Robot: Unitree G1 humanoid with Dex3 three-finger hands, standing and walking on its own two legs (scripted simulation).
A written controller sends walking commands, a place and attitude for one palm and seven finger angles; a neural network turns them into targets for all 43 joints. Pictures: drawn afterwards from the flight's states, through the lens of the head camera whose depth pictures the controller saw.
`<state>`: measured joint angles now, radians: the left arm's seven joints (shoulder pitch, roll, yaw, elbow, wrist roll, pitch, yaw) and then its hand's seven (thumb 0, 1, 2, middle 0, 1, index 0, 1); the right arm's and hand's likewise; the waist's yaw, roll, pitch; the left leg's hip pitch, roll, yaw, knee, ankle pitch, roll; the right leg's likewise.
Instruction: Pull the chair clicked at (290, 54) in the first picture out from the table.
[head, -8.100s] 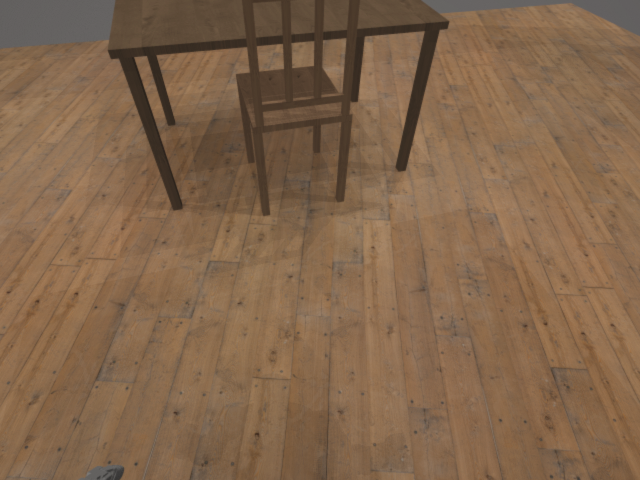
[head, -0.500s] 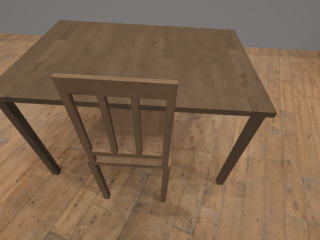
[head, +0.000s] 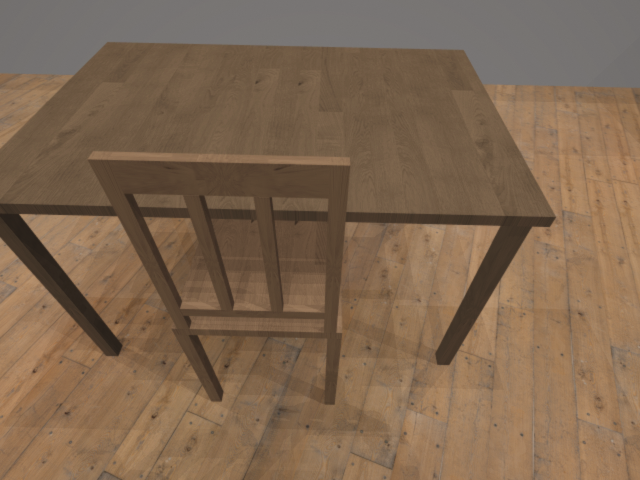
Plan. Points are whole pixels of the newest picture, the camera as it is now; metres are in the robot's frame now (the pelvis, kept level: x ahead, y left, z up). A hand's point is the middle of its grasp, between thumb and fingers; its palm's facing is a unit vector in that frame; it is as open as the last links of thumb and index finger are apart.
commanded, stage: look again from close up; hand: left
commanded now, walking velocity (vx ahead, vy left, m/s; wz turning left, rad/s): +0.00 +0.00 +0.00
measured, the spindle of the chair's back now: (213, 258) +0.48 +0.22 -0.07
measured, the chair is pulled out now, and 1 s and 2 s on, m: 0.00 0.00 0.00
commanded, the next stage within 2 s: shuffle to correct the standing spot in 0.60 s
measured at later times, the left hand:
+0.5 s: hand out of the picture +0.00 +0.19 -0.17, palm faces +0.00 -0.98 -0.22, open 7.3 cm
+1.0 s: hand out of the picture -0.03 +0.17 -0.17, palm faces +0.04 -0.98 -0.18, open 7.3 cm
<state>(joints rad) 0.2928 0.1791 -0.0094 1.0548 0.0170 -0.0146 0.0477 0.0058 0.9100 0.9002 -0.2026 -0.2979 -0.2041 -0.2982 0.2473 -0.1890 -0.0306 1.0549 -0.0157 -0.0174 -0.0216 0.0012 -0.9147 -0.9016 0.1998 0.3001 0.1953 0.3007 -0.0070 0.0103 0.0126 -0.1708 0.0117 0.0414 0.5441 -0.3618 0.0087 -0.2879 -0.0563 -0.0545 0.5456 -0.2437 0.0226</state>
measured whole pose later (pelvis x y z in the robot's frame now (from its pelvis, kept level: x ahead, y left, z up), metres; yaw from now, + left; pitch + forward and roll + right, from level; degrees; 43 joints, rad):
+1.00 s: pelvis +0.01 +0.01 +0.00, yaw -2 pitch -1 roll +0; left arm 0.39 0.11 0.02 1.12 0.02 -0.01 0.03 0.00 0.91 0.90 -0.20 -0.30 -0.20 -0.30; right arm 0.36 -0.12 -0.02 1.16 -0.02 -0.01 -0.02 0.00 -0.91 -0.90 0.20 0.30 0.20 0.30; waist 0.00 0.01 0.01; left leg -0.14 0.00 0.07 0.53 -0.38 0.02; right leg -0.28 -0.06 -0.02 0.56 -0.26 0.02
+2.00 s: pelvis +0.00 +0.00 +0.00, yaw -2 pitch -1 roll +1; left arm 0.31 0.15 -0.02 1.08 0.01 0.00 0.03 0.01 0.91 0.90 -0.20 -0.30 -0.20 -0.30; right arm 0.33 -0.17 0.02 1.08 -0.02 -0.01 -0.01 0.00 -0.92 -0.90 0.20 0.30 0.20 0.30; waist -0.01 0.03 0.04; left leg -0.12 0.00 0.07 0.46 -0.32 0.02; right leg -0.27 -0.06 -0.02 0.51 -0.22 0.03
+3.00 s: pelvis +0.01 +0.00 +0.00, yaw +1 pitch +1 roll +0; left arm 0.43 0.18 0.04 0.30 -0.12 -0.02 0.11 0.03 0.92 0.89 -0.20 -0.29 -0.20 -0.29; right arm 0.37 -0.20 0.00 0.92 0.02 -0.24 -0.07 0.02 -0.94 -0.90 0.20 0.30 0.20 0.30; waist -0.01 0.01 0.00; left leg -0.19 -0.01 0.03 0.54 -0.37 0.00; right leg -0.32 -0.07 -0.06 0.58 -0.28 0.02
